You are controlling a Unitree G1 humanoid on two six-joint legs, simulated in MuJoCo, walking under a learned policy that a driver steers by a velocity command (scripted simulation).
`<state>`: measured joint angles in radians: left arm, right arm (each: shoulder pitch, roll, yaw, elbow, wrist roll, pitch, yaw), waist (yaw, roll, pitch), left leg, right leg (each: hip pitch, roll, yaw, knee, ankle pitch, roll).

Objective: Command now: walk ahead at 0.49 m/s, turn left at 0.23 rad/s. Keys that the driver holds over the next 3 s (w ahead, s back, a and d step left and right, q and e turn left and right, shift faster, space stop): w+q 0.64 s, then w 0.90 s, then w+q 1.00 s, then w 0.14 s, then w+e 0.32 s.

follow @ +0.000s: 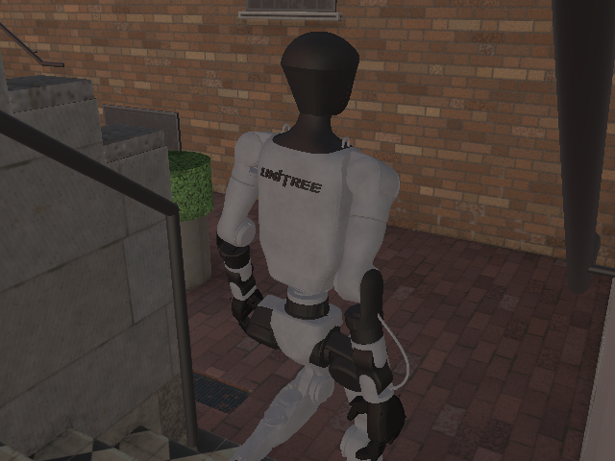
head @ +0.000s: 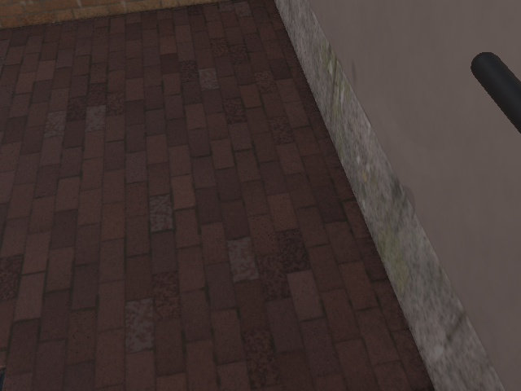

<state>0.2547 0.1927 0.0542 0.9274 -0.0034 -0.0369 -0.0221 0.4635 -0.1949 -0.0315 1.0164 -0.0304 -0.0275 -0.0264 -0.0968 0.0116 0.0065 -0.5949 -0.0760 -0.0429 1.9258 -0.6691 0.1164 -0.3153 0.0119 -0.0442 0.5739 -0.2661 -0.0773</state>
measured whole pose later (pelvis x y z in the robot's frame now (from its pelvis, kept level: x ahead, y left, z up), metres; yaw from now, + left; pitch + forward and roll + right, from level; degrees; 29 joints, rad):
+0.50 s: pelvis +0.28 +0.02 -0.20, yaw +17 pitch -1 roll +0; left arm 0.37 0.18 0.02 1.04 0.06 -0.05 0.03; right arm 0.23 -0.21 -0.04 0.98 -0.02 -0.03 0.02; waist 0.03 -0.01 0.05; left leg -0.31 -0.14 0.03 0.66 -0.33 0.15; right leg -0.58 -0.05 0.00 1.81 -0.72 -0.05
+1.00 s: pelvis +0.62 +0.02 -0.37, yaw +26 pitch +0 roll +1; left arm 0.28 0.18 0.06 1.01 0.02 -0.08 0.00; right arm 0.33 -0.24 -0.04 1.05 -0.06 -0.03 -0.03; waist -0.02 0.06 0.00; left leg -0.55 -0.09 -0.06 1.78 -0.53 0.14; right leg -0.33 0.04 0.01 0.59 -0.25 -0.05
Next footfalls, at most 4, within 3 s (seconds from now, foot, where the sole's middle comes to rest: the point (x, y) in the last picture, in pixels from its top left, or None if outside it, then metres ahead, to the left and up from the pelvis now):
0.38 left None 0.31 0.07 -0.95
0.88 right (270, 366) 0.72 -0.03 -1.13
1.40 left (192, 317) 0.93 0.23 -1.13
1.88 right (204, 243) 1.25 0.18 -1.13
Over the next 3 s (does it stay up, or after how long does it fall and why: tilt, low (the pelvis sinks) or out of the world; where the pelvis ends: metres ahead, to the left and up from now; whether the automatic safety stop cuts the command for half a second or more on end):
stays up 1.42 0.65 -0.38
